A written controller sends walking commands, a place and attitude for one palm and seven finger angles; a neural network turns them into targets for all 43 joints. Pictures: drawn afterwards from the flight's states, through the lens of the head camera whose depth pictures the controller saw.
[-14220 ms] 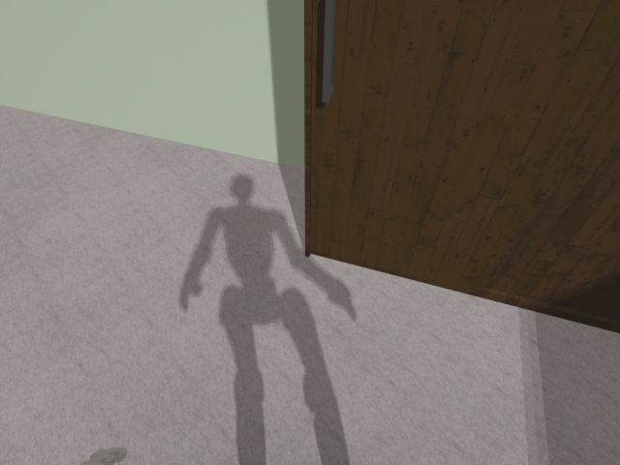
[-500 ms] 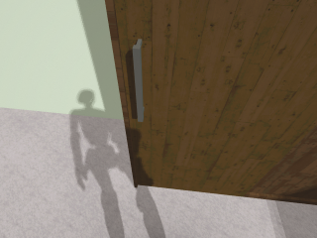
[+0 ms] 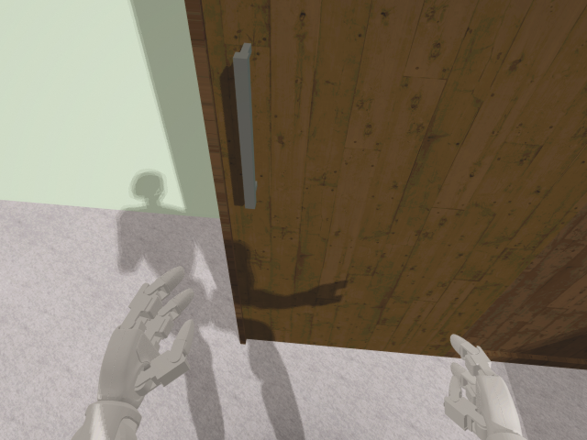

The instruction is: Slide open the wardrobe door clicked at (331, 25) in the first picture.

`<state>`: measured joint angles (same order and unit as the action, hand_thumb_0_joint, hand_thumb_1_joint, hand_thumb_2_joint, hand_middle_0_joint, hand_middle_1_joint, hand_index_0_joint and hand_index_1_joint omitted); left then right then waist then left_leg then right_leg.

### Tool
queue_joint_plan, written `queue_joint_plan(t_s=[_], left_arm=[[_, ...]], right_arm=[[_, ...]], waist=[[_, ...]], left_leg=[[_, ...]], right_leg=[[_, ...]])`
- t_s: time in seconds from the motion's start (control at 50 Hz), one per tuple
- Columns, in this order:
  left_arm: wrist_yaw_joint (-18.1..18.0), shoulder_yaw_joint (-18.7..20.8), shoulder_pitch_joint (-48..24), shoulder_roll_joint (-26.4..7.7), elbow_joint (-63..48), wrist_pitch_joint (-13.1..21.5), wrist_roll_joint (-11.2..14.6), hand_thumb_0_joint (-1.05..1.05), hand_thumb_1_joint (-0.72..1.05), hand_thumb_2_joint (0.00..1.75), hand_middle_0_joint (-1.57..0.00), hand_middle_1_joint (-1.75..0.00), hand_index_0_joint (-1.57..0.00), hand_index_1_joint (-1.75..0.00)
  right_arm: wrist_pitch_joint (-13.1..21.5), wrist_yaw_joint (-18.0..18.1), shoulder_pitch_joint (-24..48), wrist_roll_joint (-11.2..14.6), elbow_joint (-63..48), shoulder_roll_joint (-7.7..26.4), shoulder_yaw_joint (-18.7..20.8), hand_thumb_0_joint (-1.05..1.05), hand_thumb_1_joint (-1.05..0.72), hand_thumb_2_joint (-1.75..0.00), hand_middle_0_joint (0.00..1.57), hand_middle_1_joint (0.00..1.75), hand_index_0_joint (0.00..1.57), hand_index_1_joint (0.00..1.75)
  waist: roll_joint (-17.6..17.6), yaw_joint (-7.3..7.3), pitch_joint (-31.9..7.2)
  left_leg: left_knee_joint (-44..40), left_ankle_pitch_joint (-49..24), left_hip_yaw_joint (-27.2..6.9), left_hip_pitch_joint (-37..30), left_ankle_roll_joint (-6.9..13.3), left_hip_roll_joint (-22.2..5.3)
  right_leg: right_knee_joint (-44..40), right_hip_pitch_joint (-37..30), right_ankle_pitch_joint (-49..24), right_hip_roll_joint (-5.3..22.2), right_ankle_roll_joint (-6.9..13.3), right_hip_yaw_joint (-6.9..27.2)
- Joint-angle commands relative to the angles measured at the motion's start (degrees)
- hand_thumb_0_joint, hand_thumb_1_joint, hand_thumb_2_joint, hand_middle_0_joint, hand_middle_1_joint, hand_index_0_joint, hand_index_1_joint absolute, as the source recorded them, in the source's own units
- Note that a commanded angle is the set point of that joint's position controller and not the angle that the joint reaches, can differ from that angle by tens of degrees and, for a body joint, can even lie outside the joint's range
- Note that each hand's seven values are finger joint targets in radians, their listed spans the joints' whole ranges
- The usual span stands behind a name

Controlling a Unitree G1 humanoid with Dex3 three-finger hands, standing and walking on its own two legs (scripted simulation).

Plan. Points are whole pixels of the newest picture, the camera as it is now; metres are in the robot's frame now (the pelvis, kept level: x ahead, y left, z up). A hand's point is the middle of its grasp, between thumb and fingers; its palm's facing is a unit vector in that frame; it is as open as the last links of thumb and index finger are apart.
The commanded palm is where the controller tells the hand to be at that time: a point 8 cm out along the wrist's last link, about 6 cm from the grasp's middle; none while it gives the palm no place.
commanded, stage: raise the hand with hooked fingers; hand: left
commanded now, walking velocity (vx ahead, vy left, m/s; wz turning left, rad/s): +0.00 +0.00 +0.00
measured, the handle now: (248, 136) +0.52 +0.09 +0.15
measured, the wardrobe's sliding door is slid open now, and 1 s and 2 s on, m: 0.00 0.00 0.00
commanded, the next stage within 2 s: move the hooked fingers beside the handle in 1.76 s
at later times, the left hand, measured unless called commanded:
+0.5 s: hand (124, 345) +0.22 +0.21 +0.06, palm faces -0.03 -1.00 -0.04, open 11.0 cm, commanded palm +0.18 +0.27 +0.08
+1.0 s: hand (57, 282) +0.26 +0.27 +0.14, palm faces +0.03 -1.00 -0.06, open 13.7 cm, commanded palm +0.23 +0.31 +0.15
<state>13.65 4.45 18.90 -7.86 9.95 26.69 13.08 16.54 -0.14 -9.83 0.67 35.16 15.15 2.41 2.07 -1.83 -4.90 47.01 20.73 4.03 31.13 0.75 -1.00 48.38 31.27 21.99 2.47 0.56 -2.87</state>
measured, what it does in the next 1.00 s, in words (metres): stands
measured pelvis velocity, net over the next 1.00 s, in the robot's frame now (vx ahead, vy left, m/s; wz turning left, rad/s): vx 0.02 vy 0.01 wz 0.03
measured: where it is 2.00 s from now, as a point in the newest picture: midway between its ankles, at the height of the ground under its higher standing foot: outside the picture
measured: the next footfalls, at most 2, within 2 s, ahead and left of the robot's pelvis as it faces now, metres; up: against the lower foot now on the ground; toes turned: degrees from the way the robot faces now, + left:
none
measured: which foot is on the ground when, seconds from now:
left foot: down 0.00-1.00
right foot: down 0.00-1.00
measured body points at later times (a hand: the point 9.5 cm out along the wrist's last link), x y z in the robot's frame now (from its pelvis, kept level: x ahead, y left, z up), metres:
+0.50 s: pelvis +0.01 +0.00 -0.01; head +0.03 -0.01 +0.44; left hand +0.22 +0.26 +0.07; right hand +0.17 -0.22 -0.09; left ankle +0.03 +0.11 -0.70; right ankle +0.03 -0.11 -0.70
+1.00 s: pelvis +0.02 +0.01 +0.02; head +0.01 +0.00 +0.47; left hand +0.25 +0.32 +0.14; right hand +0.22 -0.22 -0.03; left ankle +0.03 +0.11 -0.70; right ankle +0.03 -0.11 -0.70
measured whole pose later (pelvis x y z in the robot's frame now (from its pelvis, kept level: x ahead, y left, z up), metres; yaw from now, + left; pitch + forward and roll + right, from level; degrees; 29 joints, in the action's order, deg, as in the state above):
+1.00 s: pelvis +0.02 +0.01 +0.02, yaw +2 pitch +1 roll -2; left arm 26.4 22.3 7.3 -23.1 5.7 4.2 21.8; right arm 15.7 5.1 -13.2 3.9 32.7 15.3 -3.4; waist -2.4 1.7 -3.1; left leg 41.3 20.1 1.2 22.2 0.9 -1.7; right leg 37.8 19.2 19.5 1.1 0.1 -5.7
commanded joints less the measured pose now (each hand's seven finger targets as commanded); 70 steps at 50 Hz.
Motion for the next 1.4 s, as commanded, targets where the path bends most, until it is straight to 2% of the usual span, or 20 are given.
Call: queue_joint_plan(t_s=[0.0, 0.04, 0.12, 0.16, 0.22, 0.26, 0.34, 0.36, 0.4, 0.48, 0.54, 0.58, 0.68, 0.76, 0.82, 0.96, 1.08, 1.22, 1.28, 1.38], left_arm=[[6.6, 13.8, 16.8, -14.4, -10.7, 5.9, 1.5, 0.0, 0.48, 0.72, -0.23, -0.57, -0.23, -0.57], [5.3, 13.4, 12.6, -13.5, -22.6, 4.7, 3.7, 0.0, 0.43, 0.7, -0.23, -0.6, -0.23, -0.6], [2.8, 9.2, 1.9, -12.4, -38.9, 6.1, 5.2, 0.0, 0.34, 0.66, -0.24, -0.66, -0.24, -0.66], [4.3, 4.5, -4.7, -9.8, -37.2, 7.2, 5.6, 0.0, 0.29, 0.64, -0.24, -0.69, -0.24, -0.69], [8.6, 2.2, -5.3, -9.9, -28.2, 4.4, 5.4, 0.0, 0.22, 0.61, -0.25, -0.74, -0.25, -0.74], [11.1, 4.9, -3.8, -13.3, -21.2, -1.3, 5.1, 0.0, 0.18, 0.59, -0.25, -0.76, -0.25, -0.76], [11.6, 15.4, 2.6, -19.7, -20.7, -11.9, 5.6, 0.0, 0.08, 0.55, -0.26, -0.82, -0.26, -0.82], [10.3, 20.5, 4.3, -22.7, -19.9, -13.4, 6.6, 0.0, 0.06, 0.54, -0.26, -0.84, -0.26, -0.84], [7.5, 22.8, 4.4, -21.5, -26.1, -13.4, 9.5, 0.0, 0.01, 0.52, -0.26, -0.87, -0.26, -0.87], [3.6, 20.4, 2.7, -17.1, -27.8, -9.9, 10.6, 0.0, -0.08, 0.48, -0.27, -0.93, -0.27, -0.93], [5.5, 14.4, -0.8, -15.3, -24.3, -8.9, 8.1, 0.0, -0.15, 0.45, -0.27, -0.98, -0.27, -0.98], [8.2, 12.7, -3.4, -16.2, -21.4, -10.1, 7.3, 0.0, -0.2, 0.43, -0.28, -1.0, -0.28, -1.0], [11.0, 20.7, -10.9, -26.1, -25.5, -11.3, 8.6, 0.0, -0.31, 0.38, -0.29, -1.08, -0.29, -1.08], [8.7, 26.2, -13.5, -28.3, -24.4, -10.5, 10.6, 0.0, -0.41, 0.34, -0.29, -1.14, -0.29, -1.14], [9.1, 24.0, -14.7, -25.4, -20.7, -12.5, 10.9, 0.0, -0.48, 0.31, -0.3, -1.18, -0.3, -1.18], [14.8, 21.8, -21.7, -27.4, -12.2, -22.6, 9.3, 0.0, -0.5, 0.3, -0.3, -1.2, -0.3, -1.2], [13.5, 28.3, -34.6, -34.6, -17.9, -19.6, 9.7, 0.0, -0.5, 0.3, -0.3, -1.2, -0.3, -1.2], [16.3, 25.9, -37.3, -33.9, -5.9, -24.0, 8.6, 0.0, -0.5, 0.3, -0.3, -1.2, -0.3, -1.2], [18.2, 23.6, -36.0, -32.0, -1.3, -27.0, 8.5, 0.0, -0.5, 0.3, -0.3, -1.2, -0.3, -1.2], [18.4, 27.2, -36.3, -35.4, -8.5, -24.9, 9.4, 0.0, -0.5, 0.3, -0.3, -1.2, -0.3, -1.2]], right_arm=[[-1.1, -1.7, 5.2, 0.1, -14.6, 6.4, 3.0, 0.0, -0.9, -0.9, 0.2, 0.3, 0.2, 0.3], [-2.1, -1.4, 5.0, 0.4, -16.8, 5.4, 2.6, 0.0, -0.9, -0.9, 0.2, 0.3, 0.2, 0.3], [-1.9, 0.4, 1.0, 0.4, -15.6, 4.9, 1.4, 0.0, -0.9, -0.9, 0.2, 0.3, 0.2, 0.3], [-0.8, 1.5, -0.2, 0.5, -13.3, 5.8, 0.3, 0.0, -0.9, -0.9, 0.2, 0.3, 0.2, 0.3], [1.1, 3.0, -0.8, 1.5, -10.9, 7.1, -0.1, 0.0, -0.9, -0.9, 0.2, 0.3, 0.2, 0.3], [1.2, 3.8, -0.3, 2.2, -11.0, 7.9, -0.4, 0.0, -0.9, -0.9, 0.2, 0.3, 0.2, 0.3], [-0.1, 4.4, 2.1, 2.6, -13.9, 6.8, -0.2, 0.0, -0.9, -0.9, 0.2, 0.3, 0.2, 0.3], [-0.6, 4.4, 3.1, 2.4, -14.0, 6.3, -0.2, 0.0, -0.9, -0.9, 0.2, 0.3, 0.2, 0.3], [-0.7, 4.3, 3.7, 2.3, -14.8, 4.4, -0.9, 0.0, -0.9, -0.9, 0.2, 0.3, 0.2, 0.3], [0.4, 4.0, 2.4, 2.0, -13.3, 4.3, -1.1, 0.0, -0.9, -0.9, 0.2, 0.3, 0.2, 0.3], [1.5, 3.6, 0.1, 2.2, -11.4, 5.9, -1.0, 0.0, -0.9, -0.9, 0.2, 0.3, 0.2, 0.3], [1.9, 3.9, -0.9, 2.5, -11.0, 7.2, -0.8, 0.0, -0.9, -0.9, 0.2, 0.3, 0.2, 0.3], [3.1, 5.4, -0.5, 2.8, -11.1, 8.1, -0.9, 0.0, -0.9, -0.9, 0.2, 0.3, 0.2, 0.3], [3.1, 5.7, 0.1, 2.6, -10.6, 7.5, -1.7, 0.0, -0.9, -0.9, 0.2, 0.3, 0.2, 0.3], [2.9, 5.5, 0.4, 3.0, -10.3, 7.3, -2.0, 0.0, -0.9, -0.9, 0.2, 0.3, 0.2, 0.3], [1.6, 6.0, 0.6, 3.4, -10.9, 8.6, -2.4, 0.0, -0.9, -0.9, 0.2, 0.3, 0.2, 0.3], [1.5, 6.7, 1.7, 2.8, -11.2, 7.5, -3.6, 0.0, -0.9, -0.9, 0.2, 0.3, 0.2, 0.3], [0.5, 7.3, 1.5, 3.5, -9.5, 8.0, -4.0, 0.0, -0.9, -0.9, 0.2, 0.3, 0.2, 0.3], [0.1, 7.0, 1.3, 3.8, -9.9, 8.4, -3.9, 0.0, -0.9, -0.9, 0.2, 0.3, 0.2, 0.3], [0.5, 6.0, 2.0, 3.4, -11.4, 8.2, -3.3, 0.0, -0.9, -0.9, 0.2, 0.3, 0.2, 0.3]], waist=[[-6.0, 8.69, -7.7], [-12.9, 7.87, -12.2], [-14.8, 1.31, -12.2], [-9.1, -2.76, -7.9], [-3.9, -4.35, -3.0], [-2.8, -2.95, -2.4], [-1.0, 3.22, -12.6], [-0.9, 5.23, -14.2], [-2.9, 6.37, -15.4], [-2.2, 4.8, -8.8], [-5.8, 1.46, -3.9], [-3.6, 0.43, -2.1], [-5.8, 2.35, -9.0], [-7.2, 3.88, -8.5], [-10.9, 3.44, -6.1], [-4.5, 3.0, -2.3], [-8.0, 3.57, -8.4], [-9.4, 3.05, -3.1], [-5.1, 3.01, -1.6], [-5.0, 4.14, -9.0]], left_leg=[[0.1, -6.2, -1.1, 5.7, -0.8, 2.7], [0.5, -8.0, -1.5, 2.1, -0.4, 2.1], [3.6, -7.7, -4.4, -1.0, 0.7, 0.7], [5.7, -4.3, -6.1, 1.2, 1.1, 0.1], [5.5, 3.3, -7.3, 4.5, 1.0, -0.2], [4.1, 5.3, -7.0, 5.6, 1.1, 0.3], [-0.3, -1.2, -5.7, 1.5, 0.9, 0.8], [-0.9, -3.5, -5.8, 1.0, 0.6, 0.9], [-2.5, -7.1, -5.6, -1.2, 0.1, 0.7], [-4.4, -7.9, -5.5, -1.4, -0.1, 0.4], [-5.0, -5.0, -5.4, -2.6, 0.1, 0.2], [-5.3, -3.6, -5.5, -2.1, 0.4, 0.2], [-7.5, -6.3, -5.7, -7.9, 0.9, 0.3], [-9.9, -9.1, -6.0, -10.5, 0.4, 0.2], [-11.5, -10.3, -5.6, -12.6, -0.1, 0.3], [-13.7, -11.4, -5.9, -13.3, 0.7, 0.3], [-16.1, -12.1, -6.8, -19.4, 0.4, 0.4], [-18.8, -10.0, -6.7, -19.1, 0.2, 0.5], [-18.9, -10.2, -6.7, -17.7, 0.5, 0.6], [-17.4, -15.0, -6.0, -21.0, 0.8, 0.9]], right_leg=[[0.1, -3.1, -7.6, -0.8, 2.4, 1.6], [1.0, -3.2, -9.9, -1.4, 2.2, 1.3], [-0.6, 2.5, -8.5, -2.7, 1.6, 1.4], [-1.1, 7.0, -5.1, -3.4, 1.1, 1.6], [-3.9, 9.9, 3.6, -3.5, 0.4, 2.1], [-6.5, 7.9, 7.2, -3.0, 0.4, 3.4], [-7.8, -2.4, 2.2, -1.4, 0.0, 2.9], [-7.3, -5.7, -0.1, -1.4, 0.2, 2.5], [-6.5, -8.8, -5.3, -1.6, 0.3, 0.8], [-7.7, -6.7, -7.2, -2.7, 0.5, -0.3], [-9.1, -2.4, -5.0, -2.7, 0.2, -0.2], [-10.9, -2.5, -3.4, -2.5, 0.0, 0.8], [-12.9, -8.5, -5.2, -2.0, 0.3, 1.5], [-13.2, -11.8, -8.8, -2.9, 0.8, -0.3], [-14.0, -11.8, -11.8, -2.9, 0.9, -1.2], [-17.3, -13.2, -14.6, -3.0, 0.4, -0.6], [-18.7, -16.4, -13.0, -3.2, 1.0, -0.8], [-21.5, -15.9, -12.4, -2.7, 1.0, -0.7], [-22.0, -15.8, -12.7, -2.6, 0.8, -0.7], [-20.6, -18.6, -17.2, -2.4, 0.9, -0.3]])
